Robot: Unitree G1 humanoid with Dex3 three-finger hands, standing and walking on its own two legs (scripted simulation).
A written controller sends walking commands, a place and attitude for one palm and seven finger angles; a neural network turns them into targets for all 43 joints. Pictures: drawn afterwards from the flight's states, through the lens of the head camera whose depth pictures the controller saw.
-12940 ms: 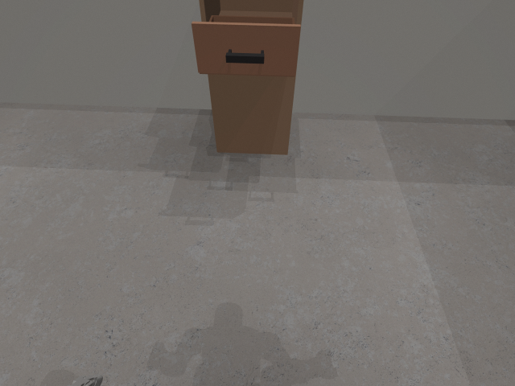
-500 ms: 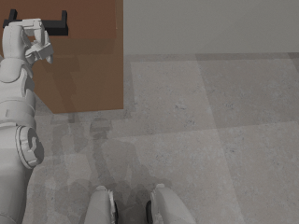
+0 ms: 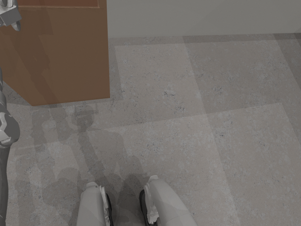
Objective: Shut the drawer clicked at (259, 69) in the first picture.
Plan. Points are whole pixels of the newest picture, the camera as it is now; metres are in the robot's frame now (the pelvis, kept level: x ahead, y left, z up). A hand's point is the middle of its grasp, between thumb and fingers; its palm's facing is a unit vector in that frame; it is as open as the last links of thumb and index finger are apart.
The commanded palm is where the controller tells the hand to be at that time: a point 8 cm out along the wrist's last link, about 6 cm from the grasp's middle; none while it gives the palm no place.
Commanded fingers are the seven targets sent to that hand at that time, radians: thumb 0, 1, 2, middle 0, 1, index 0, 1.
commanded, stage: push the drawer shut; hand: left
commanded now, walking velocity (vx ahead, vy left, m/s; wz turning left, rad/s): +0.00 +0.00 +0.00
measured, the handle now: out of the picture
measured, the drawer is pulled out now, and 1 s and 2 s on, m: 0.00 0.00 0.00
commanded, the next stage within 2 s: pull the fist back off the drawer in 0.28 s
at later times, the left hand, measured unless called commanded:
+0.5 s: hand (8, 5) +0.60 +0.21 +0.09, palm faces +0.02 -1.00 -0.03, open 3.5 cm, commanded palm +0.63 +0.21 +0.09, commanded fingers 0.00 0.90 0.90 -1.40 -1.60 -1.40 -1.60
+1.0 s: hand (17, 9) +0.59 +0.19 +0.09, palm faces +0.05 -1.00 -0.02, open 3.3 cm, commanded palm +0.57 +0.21 +0.09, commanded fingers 0.00 0.90 0.90 -1.40 -1.60 -1.40 -1.60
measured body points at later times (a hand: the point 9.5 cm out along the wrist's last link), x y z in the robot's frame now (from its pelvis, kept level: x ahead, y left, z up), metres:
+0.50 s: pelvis -0.02 +0.01 -0.01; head +0.18 +0.06 +0.39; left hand +0.59 +0.26 +0.10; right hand -0.08 -0.24 -0.08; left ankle +0.04 +0.10 -0.62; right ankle +0.01 -0.12 -0.62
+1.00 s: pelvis +0.00 +0.01 +0.00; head +0.19 +0.04 +0.41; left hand +0.58 +0.25 +0.10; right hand -0.06 -0.24 -0.08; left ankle +0.04 +0.10 -0.62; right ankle +0.01 -0.12 -0.62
